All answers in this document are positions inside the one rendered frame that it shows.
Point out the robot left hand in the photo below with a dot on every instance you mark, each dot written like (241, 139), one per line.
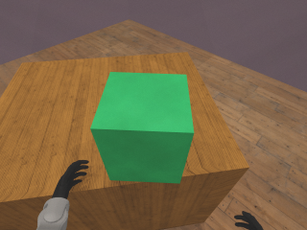
(67, 181)

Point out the left robot forearm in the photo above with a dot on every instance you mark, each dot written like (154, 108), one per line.
(54, 215)

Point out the pedestal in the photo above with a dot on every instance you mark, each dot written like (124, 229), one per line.
(46, 113)

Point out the carton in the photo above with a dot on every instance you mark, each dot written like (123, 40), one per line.
(143, 127)

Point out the robot right hand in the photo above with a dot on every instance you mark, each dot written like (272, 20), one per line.
(252, 223)

